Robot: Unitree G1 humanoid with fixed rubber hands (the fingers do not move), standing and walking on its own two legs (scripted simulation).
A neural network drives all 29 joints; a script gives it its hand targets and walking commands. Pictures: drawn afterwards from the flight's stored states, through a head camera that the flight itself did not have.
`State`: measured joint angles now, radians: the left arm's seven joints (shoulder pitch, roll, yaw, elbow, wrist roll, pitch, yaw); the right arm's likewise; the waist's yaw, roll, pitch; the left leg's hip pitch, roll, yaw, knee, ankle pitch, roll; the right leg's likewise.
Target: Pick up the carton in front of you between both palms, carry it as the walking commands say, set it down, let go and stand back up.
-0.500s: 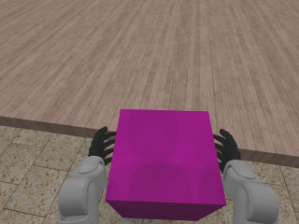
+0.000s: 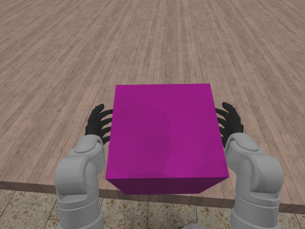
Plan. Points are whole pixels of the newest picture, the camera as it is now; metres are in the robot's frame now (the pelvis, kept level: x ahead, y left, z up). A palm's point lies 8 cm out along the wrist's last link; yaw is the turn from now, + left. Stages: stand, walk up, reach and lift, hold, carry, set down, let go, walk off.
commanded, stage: carry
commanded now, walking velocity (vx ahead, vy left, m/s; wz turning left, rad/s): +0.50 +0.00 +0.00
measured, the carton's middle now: (162, 146) +0.29 -0.01 +0.08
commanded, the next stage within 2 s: none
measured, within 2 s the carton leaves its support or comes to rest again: neither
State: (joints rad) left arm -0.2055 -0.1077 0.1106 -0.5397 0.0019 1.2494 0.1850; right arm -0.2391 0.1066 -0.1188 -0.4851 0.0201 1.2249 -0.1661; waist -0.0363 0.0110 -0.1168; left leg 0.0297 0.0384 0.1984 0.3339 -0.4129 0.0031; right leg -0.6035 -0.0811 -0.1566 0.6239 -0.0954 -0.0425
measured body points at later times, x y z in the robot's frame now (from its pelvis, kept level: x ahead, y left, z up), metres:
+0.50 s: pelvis +0.32 -0.03 +0.00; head +0.38 -0.03 +0.45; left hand +0.68 +0.13 +0.13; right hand +0.68 -0.17 +0.12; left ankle +0.33 +0.09 -0.53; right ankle +0.20 -0.09 -0.73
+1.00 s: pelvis +0.75 +0.06 +0.16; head +0.80 +0.07 +0.61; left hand +1.13 +0.16 +0.27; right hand +1.09 -0.15 +0.29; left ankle +0.59 +0.09 -0.55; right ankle +0.90 -0.03 -0.52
